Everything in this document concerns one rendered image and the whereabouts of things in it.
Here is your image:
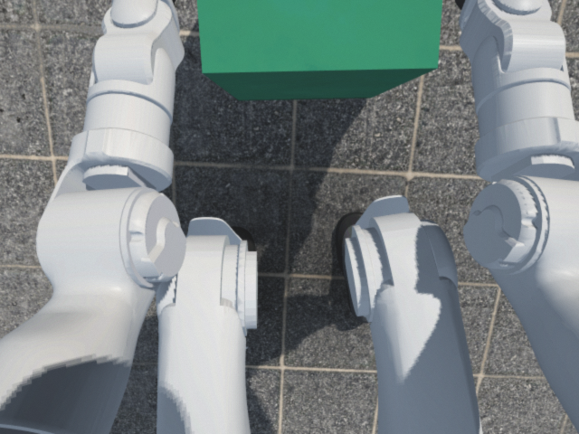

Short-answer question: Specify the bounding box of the right robot forearm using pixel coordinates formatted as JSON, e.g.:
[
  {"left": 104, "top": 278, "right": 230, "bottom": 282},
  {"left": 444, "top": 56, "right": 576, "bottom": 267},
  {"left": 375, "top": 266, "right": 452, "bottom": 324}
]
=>
[{"left": 459, "top": 0, "right": 579, "bottom": 182}]

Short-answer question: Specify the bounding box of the right robot thigh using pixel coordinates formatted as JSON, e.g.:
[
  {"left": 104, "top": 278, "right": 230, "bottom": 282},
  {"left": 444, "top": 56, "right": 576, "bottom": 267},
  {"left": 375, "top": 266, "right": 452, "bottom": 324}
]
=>
[{"left": 345, "top": 212, "right": 483, "bottom": 434}]

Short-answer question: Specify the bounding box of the robot left upper arm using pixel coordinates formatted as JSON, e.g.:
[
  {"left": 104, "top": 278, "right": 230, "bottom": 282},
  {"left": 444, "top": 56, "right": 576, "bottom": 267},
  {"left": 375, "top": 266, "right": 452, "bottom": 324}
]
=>
[{"left": 0, "top": 187, "right": 186, "bottom": 434}]

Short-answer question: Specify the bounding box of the robot right upper arm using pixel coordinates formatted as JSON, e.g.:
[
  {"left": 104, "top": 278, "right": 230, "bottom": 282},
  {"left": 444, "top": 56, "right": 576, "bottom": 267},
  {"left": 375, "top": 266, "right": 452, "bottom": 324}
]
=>
[{"left": 463, "top": 175, "right": 579, "bottom": 434}]

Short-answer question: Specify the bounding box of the robot left shin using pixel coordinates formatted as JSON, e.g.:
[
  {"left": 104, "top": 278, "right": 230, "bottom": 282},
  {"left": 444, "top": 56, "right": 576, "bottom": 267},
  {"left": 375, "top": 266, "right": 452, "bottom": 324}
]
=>
[{"left": 156, "top": 217, "right": 242, "bottom": 319}]

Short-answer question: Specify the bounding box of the carton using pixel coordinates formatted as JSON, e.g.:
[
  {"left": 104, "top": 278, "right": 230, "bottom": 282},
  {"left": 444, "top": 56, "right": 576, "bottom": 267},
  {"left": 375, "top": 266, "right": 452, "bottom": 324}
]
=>
[{"left": 197, "top": 0, "right": 442, "bottom": 101}]

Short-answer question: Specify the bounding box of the left robot forearm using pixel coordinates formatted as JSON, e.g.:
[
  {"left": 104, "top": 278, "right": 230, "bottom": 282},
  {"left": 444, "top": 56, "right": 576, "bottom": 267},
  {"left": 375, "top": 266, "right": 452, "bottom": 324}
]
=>
[{"left": 36, "top": 0, "right": 185, "bottom": 265}]

